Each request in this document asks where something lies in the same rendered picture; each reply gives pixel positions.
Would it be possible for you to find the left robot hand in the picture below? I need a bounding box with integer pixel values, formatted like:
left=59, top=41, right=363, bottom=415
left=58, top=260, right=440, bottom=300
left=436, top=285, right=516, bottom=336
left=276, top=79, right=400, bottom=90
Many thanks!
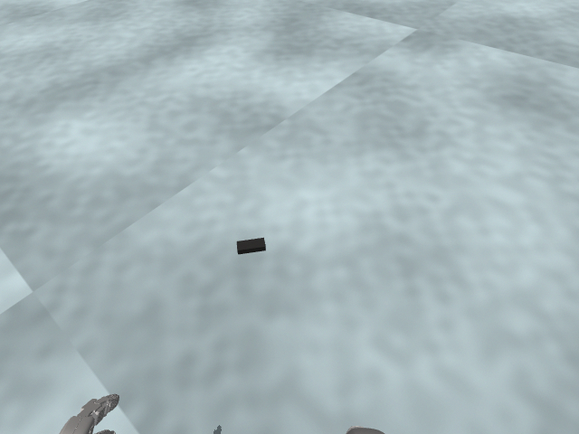
left=59, top=394, right=119, bottom=434

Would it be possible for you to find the small box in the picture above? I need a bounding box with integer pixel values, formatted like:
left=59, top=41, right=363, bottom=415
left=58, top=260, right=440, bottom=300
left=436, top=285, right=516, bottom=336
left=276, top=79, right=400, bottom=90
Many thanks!
left=237, top=238, right=266, bottom=254

